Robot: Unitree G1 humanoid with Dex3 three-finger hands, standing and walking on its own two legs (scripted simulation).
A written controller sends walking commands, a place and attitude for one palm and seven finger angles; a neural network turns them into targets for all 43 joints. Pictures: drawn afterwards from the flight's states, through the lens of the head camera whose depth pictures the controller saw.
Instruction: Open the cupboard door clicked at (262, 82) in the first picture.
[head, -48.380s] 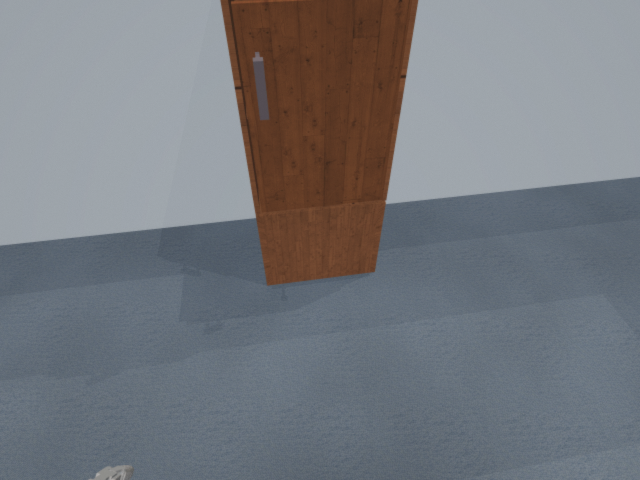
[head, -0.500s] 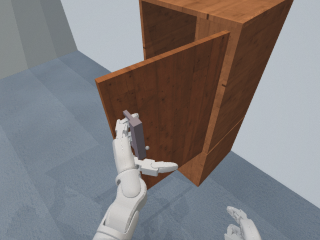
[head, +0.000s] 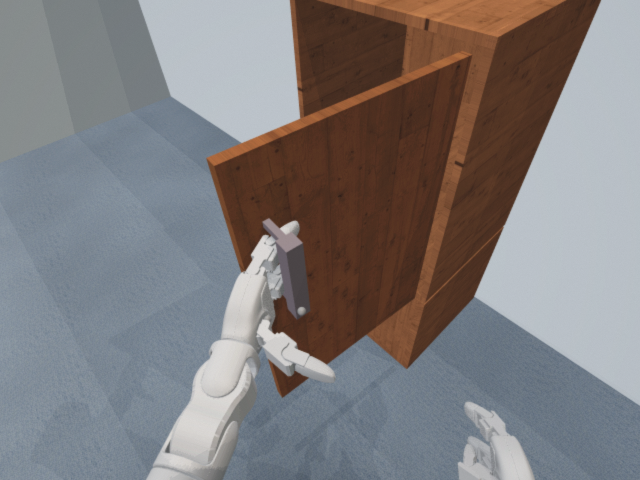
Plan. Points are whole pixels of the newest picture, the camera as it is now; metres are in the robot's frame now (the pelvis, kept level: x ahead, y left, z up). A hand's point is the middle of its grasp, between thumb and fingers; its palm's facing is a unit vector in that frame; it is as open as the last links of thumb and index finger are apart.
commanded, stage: slide the hand sideways off the handle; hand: left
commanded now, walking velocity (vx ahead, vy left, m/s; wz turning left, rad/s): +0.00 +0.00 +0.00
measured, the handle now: (285, 269) +0.36 +0.08 +0.09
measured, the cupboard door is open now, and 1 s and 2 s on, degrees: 84 84 84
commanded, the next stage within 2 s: draw the hand back to the body in 0.88 s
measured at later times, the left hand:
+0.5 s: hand (264, 343) +0.25 +0.09 +0.09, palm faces -0.02 -1.00 -0.03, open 16.2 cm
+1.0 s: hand (226, 365) +0.22 +0.13 +0.09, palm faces -0.03 -1.00 -0.03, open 16.3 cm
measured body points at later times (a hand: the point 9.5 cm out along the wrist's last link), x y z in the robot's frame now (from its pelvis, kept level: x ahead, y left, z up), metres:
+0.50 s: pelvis +0.02 -0.01 +0.00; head +0.03 -0.03 +0.45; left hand +0.24 +0.14 +0.09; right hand +0.21 -0.23 -0.07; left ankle +0.01 +0.12 -0.72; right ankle +0.05 -0.10 -0.72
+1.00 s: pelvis +0.03 -0.01 -0.01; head +0.04 -0.03 +0.44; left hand +0.22 +0.18 +0.09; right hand +0.21 -0.22 -0.08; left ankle +0.01 +0.12 -0.72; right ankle +0.05 -0.10 -0.72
